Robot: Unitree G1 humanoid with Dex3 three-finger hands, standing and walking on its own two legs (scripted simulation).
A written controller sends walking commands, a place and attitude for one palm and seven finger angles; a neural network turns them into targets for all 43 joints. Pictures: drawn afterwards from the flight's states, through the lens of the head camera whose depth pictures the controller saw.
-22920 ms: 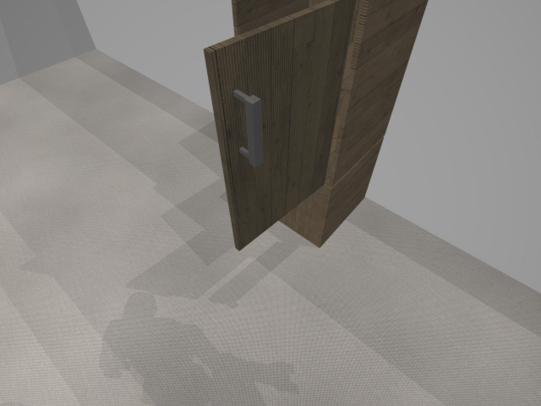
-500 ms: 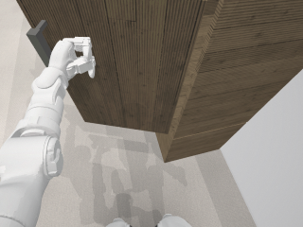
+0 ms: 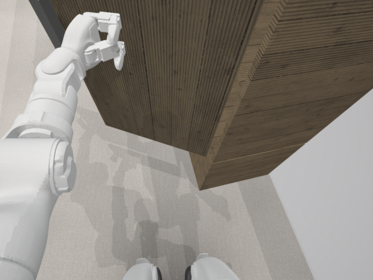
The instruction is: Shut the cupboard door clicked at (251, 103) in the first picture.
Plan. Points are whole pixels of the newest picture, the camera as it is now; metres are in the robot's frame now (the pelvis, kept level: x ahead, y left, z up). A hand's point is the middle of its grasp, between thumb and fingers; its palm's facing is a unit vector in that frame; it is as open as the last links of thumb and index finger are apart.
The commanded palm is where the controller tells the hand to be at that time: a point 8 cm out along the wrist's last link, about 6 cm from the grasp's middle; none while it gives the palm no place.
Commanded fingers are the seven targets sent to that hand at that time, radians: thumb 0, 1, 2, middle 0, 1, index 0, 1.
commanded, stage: pull the fist back off the door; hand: left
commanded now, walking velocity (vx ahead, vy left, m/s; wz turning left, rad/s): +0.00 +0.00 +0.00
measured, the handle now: (63, 29) +0.61 +0.18 +0.13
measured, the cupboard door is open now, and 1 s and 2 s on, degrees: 58 53 53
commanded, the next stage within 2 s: draw the hand back to the body in 0.90 s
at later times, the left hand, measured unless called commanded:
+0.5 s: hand (124, 50) +0.53 +0.06 +0.14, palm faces +0.08 -1.00 +0.03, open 3.1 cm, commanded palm +0.49 +0.11 +0.13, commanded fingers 0.00 0.90 0.90 -1.30 -1.50 -1.30 -1.50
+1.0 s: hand (129, 75) +0.47 +0.05 +0.14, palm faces +0.01 -1.00 -0.05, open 3.1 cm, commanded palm +0.44 +0.11 +0.13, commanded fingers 0.00 0.90 0.90 -1.30 -1.50 -1.30 -1.50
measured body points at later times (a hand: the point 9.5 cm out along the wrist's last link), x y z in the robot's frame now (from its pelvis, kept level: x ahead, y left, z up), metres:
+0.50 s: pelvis +0.01 -0.01 +0.01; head +0.09 -0.02 +0.45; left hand +0.52 +0.11 +0.14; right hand -0.03 -0.25 -0.12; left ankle +0.00 +0.09 -0.69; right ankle -0.02 -0.08 -0.69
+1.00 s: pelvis -0.01 -0.01 +0.02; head +0.04 -0.02 +0.46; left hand +0.46 +0.10 +0.15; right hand +0.06 -0.26 -0.10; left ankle +0.00 +0.09 -0.69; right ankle -0.02 -0.08 -0.69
